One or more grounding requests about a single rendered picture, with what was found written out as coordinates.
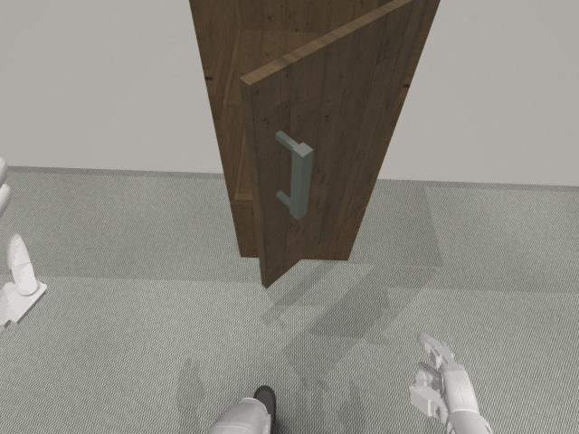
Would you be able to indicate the left robot thigh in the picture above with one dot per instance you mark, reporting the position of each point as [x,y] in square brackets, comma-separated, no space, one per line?
[242,418]

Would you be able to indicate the robot right hand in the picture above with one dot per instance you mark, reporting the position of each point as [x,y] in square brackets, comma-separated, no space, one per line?
[451,389]

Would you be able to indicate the robot left hand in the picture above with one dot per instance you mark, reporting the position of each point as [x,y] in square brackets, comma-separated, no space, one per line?
[19,298]

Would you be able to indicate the cupboard door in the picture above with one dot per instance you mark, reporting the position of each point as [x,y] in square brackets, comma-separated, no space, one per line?
[338,95]

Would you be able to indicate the right robot forearm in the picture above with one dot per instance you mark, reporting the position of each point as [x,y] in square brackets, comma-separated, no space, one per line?
[467,422]

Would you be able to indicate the left robot foot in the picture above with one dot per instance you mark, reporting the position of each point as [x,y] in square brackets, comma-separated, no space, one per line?
[266,395]

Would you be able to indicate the handle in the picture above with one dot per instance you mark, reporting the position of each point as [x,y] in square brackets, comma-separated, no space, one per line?
[302,156]

